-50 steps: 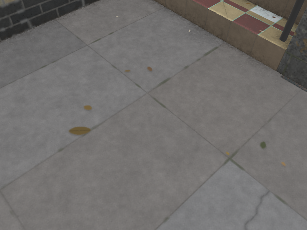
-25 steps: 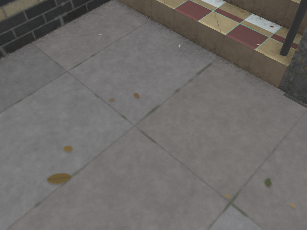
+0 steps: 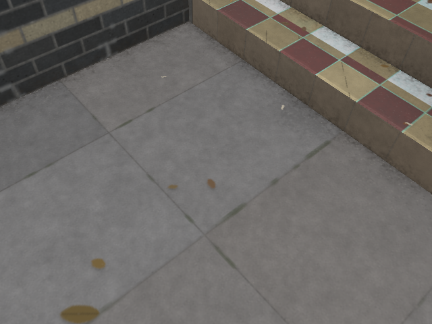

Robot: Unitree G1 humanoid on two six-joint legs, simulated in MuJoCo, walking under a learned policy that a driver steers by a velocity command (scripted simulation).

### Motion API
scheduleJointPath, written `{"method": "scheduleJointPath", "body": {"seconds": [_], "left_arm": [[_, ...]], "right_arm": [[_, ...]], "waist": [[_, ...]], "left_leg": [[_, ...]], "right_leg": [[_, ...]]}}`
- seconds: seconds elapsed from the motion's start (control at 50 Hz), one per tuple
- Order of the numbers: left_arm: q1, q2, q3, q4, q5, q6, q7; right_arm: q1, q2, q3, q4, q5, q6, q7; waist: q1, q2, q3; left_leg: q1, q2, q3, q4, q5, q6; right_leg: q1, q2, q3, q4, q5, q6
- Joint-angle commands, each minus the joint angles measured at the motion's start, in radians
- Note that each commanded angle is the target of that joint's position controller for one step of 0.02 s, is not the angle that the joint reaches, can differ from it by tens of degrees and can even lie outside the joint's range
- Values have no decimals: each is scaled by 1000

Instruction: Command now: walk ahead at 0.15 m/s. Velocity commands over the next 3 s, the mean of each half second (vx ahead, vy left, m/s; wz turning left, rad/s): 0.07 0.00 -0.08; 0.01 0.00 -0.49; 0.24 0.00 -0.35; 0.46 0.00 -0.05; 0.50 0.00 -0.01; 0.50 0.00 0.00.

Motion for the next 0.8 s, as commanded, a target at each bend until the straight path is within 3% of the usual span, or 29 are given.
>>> {"method": "scheduleJointPath", "body": {"seconds": [0.02,0.04,0.06,0.1,0.14,0.2,0.24,0.26,0.28,0.3,0.34,0.4,0.5,0.54,0.56,0.58,0.6,0.62,0.64,0.66,0.7,0.74,0.78,0.8], "left_arm": [[132,97,12,-13,-24,1,-4],[59,102,15,-28,-27,15,8],[14,103,22,-34,-18,32,19],[26,69,20,-30,-8,61,35],[37,44,16,-17,-4,71,44],[36,43,16,1,2,79,39],[28,43,16,9,19,83,29],[15,51,14,3,30,83,28],[3,77,14,-8,30,80,30],[-22,133,28,5,14,74,29],[-79,82,16,-8,11,50,26],[-134,121,31,-57,-2,32,25],[-97,137,54,-109,-12,44,36],[-117,113,52,-142,-15,51,40],[-122,84,46,-159,-18,56,41],[-102,70,45,-168,-15,61,39],[-123,108,58,-179,-11,69,33],[-122,112,66,-181,-18,78,28],[-110,89,62,-181,-28,89,27],[-116,73,56,-185,-28,97,26],[-125,57,47,-194,-19,99,17],[-108,83,56,-203,-20,98,-2],[-39,97,69,-190,-15,105,-17],[-19,130,83,-188,-9,107,-16]], "right_arm": [[218,-140,-23,22,18,13,0],[139,-131,-18,6,16,17,-3],[75,-111,-9,-5,10,21,-7],[11,-108,-8,-8,-7,31,-14],[9,-110,-9,-1,-14,37,-22],[9,-119,-9,10,5,49,-32],[14,-108,-5,22,20,59,-37],[38,-93,0,36,19,62,-36],[53,-94,0,42,15,65,-37],[85,-89,-5,40,18,70,-42],[76,-101,-9,41,8,70,-55],[97,-134,-27,43,5,75,-74],[119,-133,-49,25,16,88,-84],[179,-153,-60,29,14,94,-88],[227,-179,-67,38,9,96,-92],[209,-195,-67,27,4,93,-97],[208,-182,-58,8,-5,83,-102],[157,-183,-52,-13,-5,74,-106],[76,-195,-55,-31,7,69,-107],[26,-207,-60,-37,14,66,-105],[6,-227,-68,-27,12,75,-102],[29,-236,-71,-13,23,87,-94],[36,-220,-67,-1,48,100,-84],[90,-180,-61,23,48,108,-75]], "waist": [[-74,155,-348],[-60,87,-258],[-46,62,-183],[-6,118,-137],[-1,139,-142],[7,126,-154],[15,111,-110],[9,87,-70],[-11,48,-25],[-60,-88,15],[-70,-130,20],[-78,-105,-3],[-57,-60,-62],[-77,16,-97],[-89,110,-130],[-82,234,-154],[-100,212,-162],[-72,130,-153],[-34,102,-121],[-21,106,-91],[-26,129,-90],[-25,148,-121],[9,121,-141],[8,23,-108]], "left_leg": [[607,346,-403,-73,550,267],[489,306,-357,-116,361,225],[359,279,-316,-164,229,202],[184,222,-249,-234,45,163],[131,195,-201,-255,-8,163],[95,183,-185,-278,-240,145],[32,150,-167,-290,-455,88],[18,129,-158,-286,-524,45],[22,101,-138,-242,-510,13],[112,32,-56,-209,-420,-11],[286,22,-22,-106,-249,-16],[305,22,12,-42,-162,4],[316,47,24,19,-66,21],[396,127,-41,-33,-58,61],[451,239,-146,-112,-23,119],[465,390,-287,-177,76,208],[458,481,-354,-211,151,278],[414,474,-310,-216,135,272],[357,422,-219,-228,50,216],[307,371,-134,-236,2,164],[228,297,14,-207,60,122],[260,300,54,-161,104,117],[243,293,88,-57,12,61],[154,243,141,88,-128,-6]], "right_leg": [[-357,-25,108,475,-197,28],[-379,-59,86,454,-136,33],[-367,-83,76,400,-88,39],[-240,-102,60,245,-10,41],[-154,-86,33,116,27,38],[-45,-73,7,-57,214,20],[23,-60,-14,-168,297,-6],[16,-85,13,-229,304,-26],[-27,-133,62,-299,244,-52],[-185,-123,66,-322,45,-70],[-319,-123,95,-400,5,-50],[-300,-126,133,-363,201,-53],[-288,-120,184,-249,381,-96],[-372,-78,138,-131,359,-70],[-420,-31,62,2,303,-33],[-458,-6,-6,185,19,-4],[-509,-43,22,426,-160,12],[-507,-80,60,523,-142,12],[-481,-119,80,465,-85,9],[-440,-132,61,361,-33,10],[-291,-106,-15,195,44,14],[-208,-68,-68,51,133,7],[-76,-21,-113,-149,284,-34],[-1,-29,-34,-266,365,-77]]}}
